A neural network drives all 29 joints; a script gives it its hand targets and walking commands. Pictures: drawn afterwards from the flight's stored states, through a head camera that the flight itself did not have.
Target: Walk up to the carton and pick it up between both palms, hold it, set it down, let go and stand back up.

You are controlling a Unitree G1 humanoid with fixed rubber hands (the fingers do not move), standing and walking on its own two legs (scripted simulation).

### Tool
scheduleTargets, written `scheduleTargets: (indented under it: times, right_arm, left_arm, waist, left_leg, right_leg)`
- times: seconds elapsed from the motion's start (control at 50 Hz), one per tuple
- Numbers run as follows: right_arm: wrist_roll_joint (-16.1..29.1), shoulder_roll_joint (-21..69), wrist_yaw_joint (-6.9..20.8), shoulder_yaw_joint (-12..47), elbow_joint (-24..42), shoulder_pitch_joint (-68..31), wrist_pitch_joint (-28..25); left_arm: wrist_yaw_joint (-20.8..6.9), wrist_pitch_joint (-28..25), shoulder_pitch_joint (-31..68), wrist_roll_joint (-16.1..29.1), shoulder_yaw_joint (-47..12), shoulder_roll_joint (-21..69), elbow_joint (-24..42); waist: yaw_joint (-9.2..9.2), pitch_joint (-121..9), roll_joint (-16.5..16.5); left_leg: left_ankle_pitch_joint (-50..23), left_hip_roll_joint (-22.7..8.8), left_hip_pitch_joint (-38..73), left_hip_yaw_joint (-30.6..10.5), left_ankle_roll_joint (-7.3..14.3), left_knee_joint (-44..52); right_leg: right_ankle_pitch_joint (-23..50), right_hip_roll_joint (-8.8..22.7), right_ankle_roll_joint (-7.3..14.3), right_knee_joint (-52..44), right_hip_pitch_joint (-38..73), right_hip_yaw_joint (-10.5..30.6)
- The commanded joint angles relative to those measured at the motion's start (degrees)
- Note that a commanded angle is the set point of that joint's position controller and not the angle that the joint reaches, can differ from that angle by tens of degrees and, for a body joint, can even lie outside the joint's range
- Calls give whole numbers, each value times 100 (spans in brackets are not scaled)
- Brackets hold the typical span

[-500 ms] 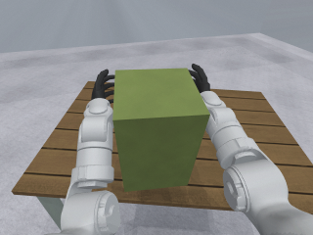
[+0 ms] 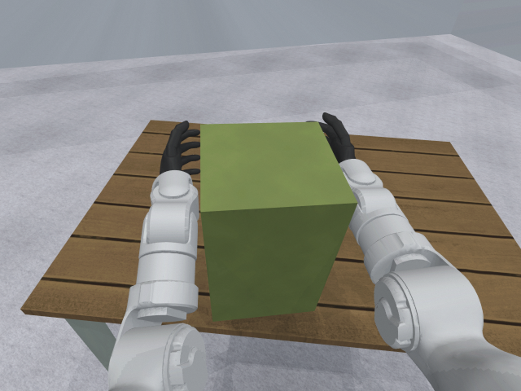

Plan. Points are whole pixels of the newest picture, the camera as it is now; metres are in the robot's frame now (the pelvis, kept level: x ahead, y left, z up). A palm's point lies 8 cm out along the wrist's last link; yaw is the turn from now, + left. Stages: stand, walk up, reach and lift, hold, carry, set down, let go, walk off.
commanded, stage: set down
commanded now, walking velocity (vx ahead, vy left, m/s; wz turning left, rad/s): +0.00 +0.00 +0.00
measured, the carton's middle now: (262, 226) +0.35 +0.04 +0.12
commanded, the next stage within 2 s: none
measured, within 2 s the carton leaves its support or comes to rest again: rests again in 0.50 s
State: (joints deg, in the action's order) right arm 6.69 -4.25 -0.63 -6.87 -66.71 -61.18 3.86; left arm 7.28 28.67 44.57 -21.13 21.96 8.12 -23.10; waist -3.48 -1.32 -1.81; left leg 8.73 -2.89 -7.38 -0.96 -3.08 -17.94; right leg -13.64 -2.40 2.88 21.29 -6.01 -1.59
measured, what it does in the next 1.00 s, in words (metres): stands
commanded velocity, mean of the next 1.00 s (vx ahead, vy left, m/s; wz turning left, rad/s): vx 0.00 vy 0.00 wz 0.00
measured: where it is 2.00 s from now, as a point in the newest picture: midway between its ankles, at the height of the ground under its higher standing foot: outside the picture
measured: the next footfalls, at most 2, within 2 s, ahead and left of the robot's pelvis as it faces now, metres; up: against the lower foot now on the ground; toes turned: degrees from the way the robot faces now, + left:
none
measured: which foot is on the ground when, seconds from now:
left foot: down 0.00-1.00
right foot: down 0.00-1.00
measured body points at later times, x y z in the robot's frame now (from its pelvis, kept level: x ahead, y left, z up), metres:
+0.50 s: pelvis +0.01 +0.00 +0.00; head +0.05 +0.00 +0.45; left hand +0.41 +0.19 +0.13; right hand +0.48 -0.06 +0.14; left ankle +0.01 +0.16 -0.74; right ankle -0.02 -0.08 -0.75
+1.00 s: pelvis +0.01 -0.01 +0.00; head +0.06 -0.01 +0.45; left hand +0.41 +0.18 +0.12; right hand +0.49 -0.06 +0.13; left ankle +0.01 +0.16 -0.74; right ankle -0.02 -0.08 -0.75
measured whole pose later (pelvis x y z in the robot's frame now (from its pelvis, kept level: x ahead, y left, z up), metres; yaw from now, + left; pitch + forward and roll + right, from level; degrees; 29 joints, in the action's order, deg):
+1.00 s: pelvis +0.01 -0.01 +0.00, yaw +2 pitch +8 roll +1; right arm 3.5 -4.2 2.2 -6.9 -66.4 -59.7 -2.8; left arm 9.3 18.1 39.3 -19.5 22.0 9.8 -23.1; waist -5.2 -2.5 -0.7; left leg 4.6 -3.0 -18.1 -1.0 -3.1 -17.6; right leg -10.6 -2.5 3.8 16.1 -13.7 -3.0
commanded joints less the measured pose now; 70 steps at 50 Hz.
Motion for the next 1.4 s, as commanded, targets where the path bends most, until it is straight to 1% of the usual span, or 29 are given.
scheduleTargets:
  times: [0.0,0.08,0.16,0.18,0.24,0.32,0.36,0.4,0.46,0.52,0.6,0.62,0.68,0.7,0.72,0.74,0.84,0.86,0.94,0.96,1.0,1.02,1.04,1.08,1.12,1.16,1.22,1.34,1.38]
  right_arm:
    - [-676,2180,639,153,1053,-3505,-497]
    - [-633,2245,613,231,1035,-3478,-514]
    - [-643,2383,603,276,1173,-3475,-655]
    - [-500,2255,614,400,1289,-3576,-689]
    - [-589,2411,582,412,1339,-3389,-724]
    - [-433,2360,590,512,1558,-3356,-892]
    - [-342,2458,598,740,1688,-3237,-857]
    - [-482,2237,570,497,1488,-3201,-880]
    - [-615,2355,562,542,1753,-3397,-937]
    - [-497,2406,586,714,1855,-3313,-933]
    - [-675,2509,532,626,1894,-3245,-1023]
    - [-785,2348,528,473,1598,-3058,-990]
    - [-551,2589,540,868,2031,-3205,-1007]
    - [-766,2407,541,553,1542,-2987,-930]
    - [-750,2543,541,628,1621,-2876,-965]
    - [-762,2527,532,591,1593,-2878,-970]
    - [-925,2553,544,447,1605,-2818,-1026]
    - [-806,2581,549,626,1807,-2975,-1025]
    - [-1112,2522,544,269,1617,-2800,-1084]
    - [-1018,2708,569,440,1674,-2891,-1096]
    - [-1075,2597,580,372,1606,-2942,-1112]
    - [-1249,2551,572,131,1276,-2642,-1057]
    - [-1206,2583,564,254,1397,-2708,-1100]
    - [-1288,2625,562,77,1198,-2458,-1118]
    - [-1224,2730,563,167,1234,-2502,-1158]
    - [-1290,2674,603,89,1307,-2580,-1207]
    - [-1438,2462,618,-93,1135,-2353,-1225]
    - [-1625,2761,673,-169,978,-2275,-1214]
    - [-1683,2623,708,-377,782,-2068,-1253]
  left_arm:
    - [-62,-605,3301,299,-1251,2926,62]
    - [-45,-649,2987,197,-1123,2926,161]
    - [77,-827,3161,343,-1473,3152,421]
    - [124,-833,3013,365,-1519,3159,461]
    - [124,-934,3042,397,-1695,3265,603]
    - [280,-1074,2942,619,-2142,3495,983]
    - [303,-1091,2688,553,-2015,3475,961]
    - [321,-1164,2869,664,-2223,3498,938]
    - [297,-1282,3004,708,-2268,3590,839]
    - [335,-1351,2813,661,-2121,3489,830]
    - [301,-1434,2698,576,-2176,3472,610]
    - [268,-1455,2730,585,-2153,3385,541]
    - [221,-1431,2515,519,-1979,3420,728]
    - [191,-1443,2558,448,-1868,3321,487]
    - [166,-1450,2301,347,-1815,3298,433]
    - [148,-1485,2489,425,-1932,3346,675]
    - [73,-1484,2253,285,-1721,3345,498]
    - [61,-1481,2228,292,-1626,3259,546]
    - [25,-1569,2351,196,-1629,3295,466]
    - [42,-1594,2366,202,-1566,3348,605]
    - [-23,-1604,2265,175,-1432,3275,393]
    - [-82,-1588,2255,91,-1279,3212,260]
    - [-97,-1589,2114,32,-1263,3139,269]
    - [-158,-1601,2029,-14,-1243,3341,257]
    - [-167,-1616,1982,-77,-1115,3286,182]
    - [-142,-1680,2121,-36,-1215,3352,503]
    - [-162,-1650,1809,-145,-1073,3258,68]
    - [-268,-1748,1917,-340,-731,3168,-43]
    - [-261,-1756,1716,-406,-730,3217,-215]
  waist:
    - [-647,-2742,392]
    - [-780,-2795,404]
    - [-715,-3557,462]
    - [-862,-3678,509]
    - [-712,-3925,479]
    - [-737,-4554,744]
    - [-932,-4519,543]
    - [-612,-4451,653]
    - [-640,-4895,504]
    - [-884,-4813,473]
    - [-827,-4998,517]
    - [-655,-4633,475]
    - [-957,-4810,326]
    - [-764,-4396,191]
    - [-874,-4325,326]
    - [-732,-4463,400]
    - [-744,-4436,237]
    - [-894,-4305,278]
    - [-677,-4290,260]
    - [-831,-4421,180]
    - [-812,-4340,63]
    - [-621,-3993,13]
    - [-784,-3971,112]
    - [-584,-3853,164]
    - [-770,-3860,117]
    - [-684,-4026,128]
    - [-650,-3790,82]
    - [-665,-3324,-159]
    - [-608,-3336,2]
  left_leg:
    - [-3164,161,1329,501,-77,-413]
    - [-3616,161,1257,523,-92,-509]
    - [-3921,128,1427,511,-166,-663]
    - [-4085,128,1268,519,-191,-752]
    - [-4306,106,1456,449,-191,-784]
    - [-5144,38,1775,405,-425,-1040]
    - [-5034,40,1660,429,-331,-991]
    - [-4839,14,1788,333,-371,-936]
    - [-4597,57,1688,374,-316,-879]
    - [-4725,49,1563,421,-315,-856]
    - [-4513,84,1360,463,-289,-836]
    - [-4444,66,1375,429,-300,-782]
    - [-4465,116,1195,474,-224,-747]
    - [-4007,128,1133,441,-157,-626]
    - [-4109,166,1077,508,-204,-642]
    - [-4159,135,1281,432,-207,-645]
    - [-4014,146,1004,500,-183,-604]
    - [-3971,161,1040,464,-162,-559]
    - [-3711,145,901,453,-147,-511]
    - [-3765,159,825,484,-149,-501]
    - [-3638,175,819,479,-107,-449]
    - [-3377,174,688,506,-81,-386]
    - [-3444,198,626,491,-75,-389]
    - [-3415,216,708,540,-108,-314]
    - [-3492,206,462,552,-87,-326]
    - [-3492,198,625,535,-101,-353]
    - [-3581,155,724,544,-73,-402]
    - [-2969,217,173,626,59,-151]
    - [-2923,212,140,634,58,-138]
  right_leg:
    - [1676,-163,-206,-663,-728,-456]
    - [2097,-168,-234,-596,-598,-421]
    - [2284,-197,-137,-652,-697,-384]
    - [2347,-238,-38,-678,-775,-366]
    - [2719,-237,-140,-572,-883,-380]
    - [2754,-348,126,-729,-1016,-434]
    - [2659,-357,155,-809,-949,-317]
    - [2484,-326,163,-877,-1205,-387]
    - [2579,-314,93,-831,-1114,-341]
    - [2651,-336,135,-913,-965,-260]
    - [2763,-289,115,-802,-848,-269]
    - [2794,-257,96,-795,-819,-258]
    - [3018,-283,10,-684,-548,-251]
    - [2713,-242,-40,-704,-572,-251]
    - [2818,-237,-38,-702,-454,-223]
    - [2812,-243,-138,-613,-707,-270]
    - [3006,-225,-117,-602,-432,-271]
    - [3067,-192,-229,-503,-451,-294]
    - [2857,-166,-200,-531,-432,-309]
    - [2985,-196,-231,-497,-368,-310]
    - [3138,-151,-333,-415,-333,-282]
    - [2955,-123,-353,-444,-354,-311]
    - [3237,-84,-390,-362,-221,-296]
    - [3305,-92,-393,-413,-173,-320]
    - [3521,-99,-431,-247,97,-325]
    - [3243,-108,-416,-277,-130,-368]
    - [2989,-108,-293,-458,-264,-376]
    - [3204,-21,-472,-269,233,-309]
    - [3101,-12,-454,-298,107,-354]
